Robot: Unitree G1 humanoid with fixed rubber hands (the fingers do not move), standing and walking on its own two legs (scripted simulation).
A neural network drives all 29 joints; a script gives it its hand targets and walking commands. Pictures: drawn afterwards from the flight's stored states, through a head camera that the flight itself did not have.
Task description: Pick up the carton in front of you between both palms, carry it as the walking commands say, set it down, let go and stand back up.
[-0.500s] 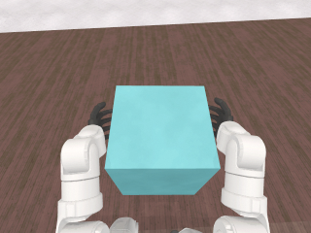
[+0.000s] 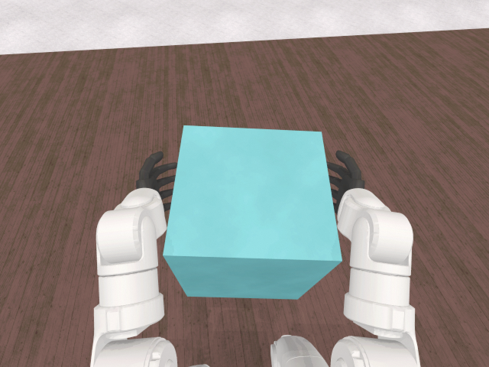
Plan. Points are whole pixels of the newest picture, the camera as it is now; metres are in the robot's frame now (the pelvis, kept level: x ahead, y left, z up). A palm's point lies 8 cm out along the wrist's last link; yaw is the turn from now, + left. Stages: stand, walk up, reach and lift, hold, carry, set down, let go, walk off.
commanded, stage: carry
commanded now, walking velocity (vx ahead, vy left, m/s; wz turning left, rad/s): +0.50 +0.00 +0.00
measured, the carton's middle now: (247, 222) +0.33 -0.01 +0.01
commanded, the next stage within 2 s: none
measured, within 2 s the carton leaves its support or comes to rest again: neither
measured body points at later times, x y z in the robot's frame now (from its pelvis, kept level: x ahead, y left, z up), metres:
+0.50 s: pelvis +0.33 -0.04 -0.05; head +0.39 -0.04 +0.40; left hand +0.66 +0.14 +0.02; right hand +0.70 -0.16 +0.02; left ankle +0.35 +0.11 -0.71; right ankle +0.32 -0.07 -0.78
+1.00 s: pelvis +0.65 +0.01 -0.09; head +0.69 +0.02 +0.36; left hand +1.01 +0.14 -0.02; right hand +0.99 -0.17 -0.01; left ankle +0.62 +0.04 -0.82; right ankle +0.70 -0.15 -0.76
